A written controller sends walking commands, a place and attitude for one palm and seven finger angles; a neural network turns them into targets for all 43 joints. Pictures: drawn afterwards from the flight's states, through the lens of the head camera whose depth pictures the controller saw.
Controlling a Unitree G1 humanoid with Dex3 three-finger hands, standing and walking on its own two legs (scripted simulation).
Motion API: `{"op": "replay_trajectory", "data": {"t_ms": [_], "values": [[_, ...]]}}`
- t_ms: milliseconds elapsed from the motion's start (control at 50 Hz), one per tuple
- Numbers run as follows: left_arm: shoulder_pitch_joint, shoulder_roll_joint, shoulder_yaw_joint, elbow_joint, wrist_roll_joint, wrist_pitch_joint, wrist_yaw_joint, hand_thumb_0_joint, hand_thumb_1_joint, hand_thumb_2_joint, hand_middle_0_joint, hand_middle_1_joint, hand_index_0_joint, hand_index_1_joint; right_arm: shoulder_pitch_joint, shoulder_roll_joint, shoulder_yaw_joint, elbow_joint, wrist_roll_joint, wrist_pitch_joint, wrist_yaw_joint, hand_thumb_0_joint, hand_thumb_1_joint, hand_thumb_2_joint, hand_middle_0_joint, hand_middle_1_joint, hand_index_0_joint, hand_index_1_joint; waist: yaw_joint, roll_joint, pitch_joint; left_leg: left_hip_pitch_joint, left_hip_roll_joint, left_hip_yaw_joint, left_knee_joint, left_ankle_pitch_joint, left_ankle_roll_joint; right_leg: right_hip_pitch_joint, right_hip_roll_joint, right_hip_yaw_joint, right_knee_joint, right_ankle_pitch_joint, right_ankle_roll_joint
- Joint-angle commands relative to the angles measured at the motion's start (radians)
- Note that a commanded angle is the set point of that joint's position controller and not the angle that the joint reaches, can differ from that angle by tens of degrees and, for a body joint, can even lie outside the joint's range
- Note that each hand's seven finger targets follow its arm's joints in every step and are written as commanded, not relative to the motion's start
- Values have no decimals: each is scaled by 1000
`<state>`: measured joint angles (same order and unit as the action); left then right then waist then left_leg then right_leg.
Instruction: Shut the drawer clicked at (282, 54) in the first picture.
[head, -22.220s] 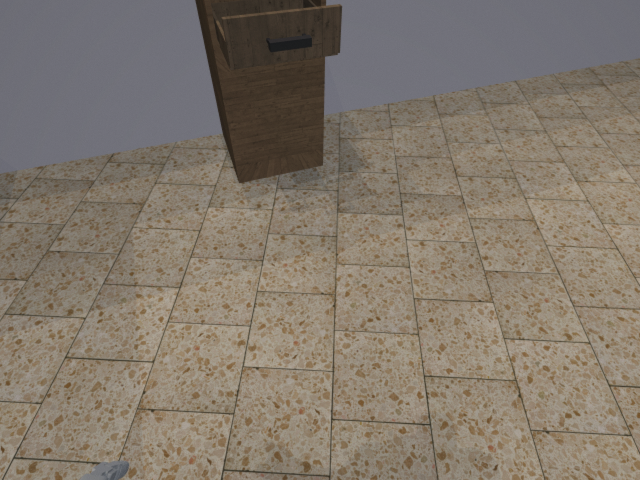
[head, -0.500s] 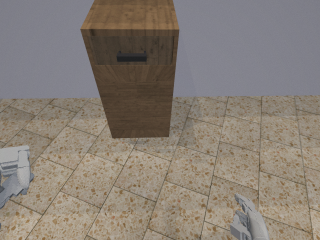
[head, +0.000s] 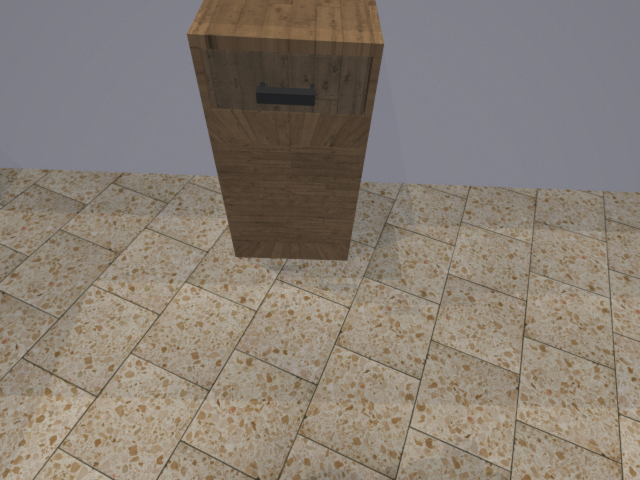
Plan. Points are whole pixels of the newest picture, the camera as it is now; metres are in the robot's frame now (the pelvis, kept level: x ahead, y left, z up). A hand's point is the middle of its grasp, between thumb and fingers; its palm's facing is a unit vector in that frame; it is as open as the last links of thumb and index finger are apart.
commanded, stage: let the arm hang, fingers relaxed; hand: left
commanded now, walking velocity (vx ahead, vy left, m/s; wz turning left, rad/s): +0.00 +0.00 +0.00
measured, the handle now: (286, 91) +0.93 +0.14 -0.04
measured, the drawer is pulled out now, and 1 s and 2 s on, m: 0.00 0.00 0.00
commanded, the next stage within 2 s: look to check the result in 0.70 s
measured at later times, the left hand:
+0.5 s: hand out of the picture +0.01 +0.17 -0.17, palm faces +0.01 -0.98 -0.19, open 7.3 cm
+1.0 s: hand out of the picture +0.02 +0.18 -0.17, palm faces +0.01 -0.97 -0.22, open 7.4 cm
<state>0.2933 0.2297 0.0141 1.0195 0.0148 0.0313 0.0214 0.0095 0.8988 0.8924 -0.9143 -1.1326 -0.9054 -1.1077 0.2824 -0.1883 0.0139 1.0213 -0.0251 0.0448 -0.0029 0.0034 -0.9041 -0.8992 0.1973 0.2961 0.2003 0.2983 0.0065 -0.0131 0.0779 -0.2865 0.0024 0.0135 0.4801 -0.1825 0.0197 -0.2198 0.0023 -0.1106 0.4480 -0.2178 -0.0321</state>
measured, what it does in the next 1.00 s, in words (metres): stands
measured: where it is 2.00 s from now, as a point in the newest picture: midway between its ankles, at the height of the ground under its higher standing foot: outside the picture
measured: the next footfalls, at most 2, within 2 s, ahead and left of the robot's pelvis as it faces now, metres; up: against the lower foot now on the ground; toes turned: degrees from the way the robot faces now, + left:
none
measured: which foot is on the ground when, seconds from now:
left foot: down 0.00-1.00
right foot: down 0.00-1.00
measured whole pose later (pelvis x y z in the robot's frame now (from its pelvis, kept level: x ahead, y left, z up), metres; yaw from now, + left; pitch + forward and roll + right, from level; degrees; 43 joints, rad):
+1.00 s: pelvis +0.02 -0.01 +0.00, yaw -1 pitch -2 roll +0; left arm 0.24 0.16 0.01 1.16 0.01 -0.01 0.03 0.00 0.90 0.89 -0.20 -0.29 -0.20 -0.30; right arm 0.26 -0.16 -0.01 1.14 -0.02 0.01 -0.03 0.00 -0.90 -0.90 0.20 0.30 0.20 0.30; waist 0.00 0.03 0.06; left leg -0.19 0.00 0.03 0.40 -0.17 0.01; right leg -0.15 0.00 -0.09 0.40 -0.22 -0.04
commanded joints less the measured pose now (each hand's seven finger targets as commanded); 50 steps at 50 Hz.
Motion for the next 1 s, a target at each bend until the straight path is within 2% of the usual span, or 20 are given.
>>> {"op": "replay_trajectory", "data": {"t_ms": [0, 80, 180, 260, 320, 500, 660, 780, 820, 900, 980], "values": [[10, 101, 17, 4, -6, -38, -2, 0, 900, 900, -560, -690, -560, -690, 28, -103, -38, -13, 4, -32, -19, 0, -900, -900, 200, 300, 200, 300, -12, 48, -65, 27, 78, -105, -129, -113, 22, 9, -121, 143, -157, -153, -37], [28, 92, 14, 60, -7, -39, 2, 0, 900, 900, -400, -517, -400, -517, 70, -91, -40, 36, 8, -34, -24, 0, -900, -900, 200, 300, 200, 300, -15, 36, -32, 37, 87, -108, -144, -98, 27, -13, -115, 127, -150, -142, -35], [57, 65, 15, 99, -6, -33, 9, 0, 900, 900, -200, -300, -200, -300, 91, -73, -39, 69, 8, -38, -29, 0, -900, -900, 200, 300, 200, 300, -8, 33, 1, 7, 99, -130, -187, -138, 33, -4, -102, 113, -124, -131, -28], [70, 50, 15, 109, -3, -33, 13, 0, 900, 900, -200, -300, -200, -300, 98, -62, -41, 76, 8, -39, -30, 0, -900, -900, 200, 300, 200, 300, -4, 13, 12, 2, 97, -129, -197, -150, 34, -8, -97, 115, -117, -127, -22], [69, 28, 14, 112, -3, -33, 14, 0, 900, 900, -200, -300, -200, -300, 97, -40, -38, 85, 5, -39, -30, 0, -900, -900, 200, 300, 200, 300, -8, 22, 25, 8, 91, -117, -197, -144, 29, -27, -103, 117, -122, -134, -19], [47, 13, 16, 104, -4, -41, 17, 0, 900, 900, -200, -300, -200, -300, 89, -15, -36, 91, 5, -45, -30, 0, -900, -900, 200, 300, 200, 300, -12, 18, 28, 40, 81, -83, -164, -41, 20, -27, -115, 127, -136, -84, -18], [31, 32, 21, 101, -5, -48, 16, 0, 900, 900, -200, -300, -200, -300, 70, -43, -39, 89, 8, -51, -34, 0, -900, -900, 200, 300, 200, 300, -10, 45, -3, 71, 88, -81, -149, 39, 18, 12, -115, 130, -137, -22, -20], [13, 38, 23, 106, -6, -49, 16, 0, 900, 900, -200, -300, -200, -300, 62, -50, -40, 95, 7, -50, -35, 0, -900, -900, 200, 300, 200, 300, -15, 18, -9, 88, 94, -80, -150, 45, 16, 22, -118, 127, -146, -18, -21], [8, 41, 22, 107, -6, -47, 15, 0, 900, 900, -200, -300, -200, -300, 58, -53, -39, 96, 7, -48, -35, 0, -900, -900, 200, 300, 200, 300, -16, 22, 14, 83, 91, -79, -156, 22, 14, 9, -115, 134, -155, -40, -22], [-2, 52, 24, 108, -6, -49, 14, 0, 900, 900, -200, -300, -200, -300, 49, -64, -42, 96, 7, -48, -34, 0, -900, -900, 200, 300, 200, 300, -17, 15, 4, 93, 91, -75, -154, 23, 14, 13, -119, 139, -163, -45, -25], [-10, 68, 28, 106, -6, -54, 13, 0, 900, 900, -200, -300, -200, -300, 33, -79, -42, 93, 9, -54, -34, 0, -900, -900, 200, 300, 200, 300, -13, 15, -23, 108, 98, -77, -151, 74, 15, 40, -123, 134, -157, 8, -25]]}}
